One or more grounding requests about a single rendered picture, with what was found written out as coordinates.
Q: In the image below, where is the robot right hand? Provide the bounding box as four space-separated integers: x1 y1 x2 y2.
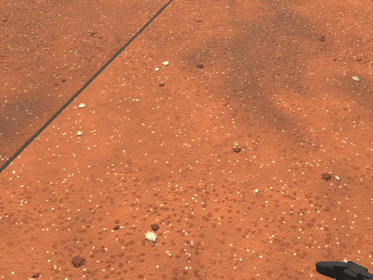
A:
315 261 373 280

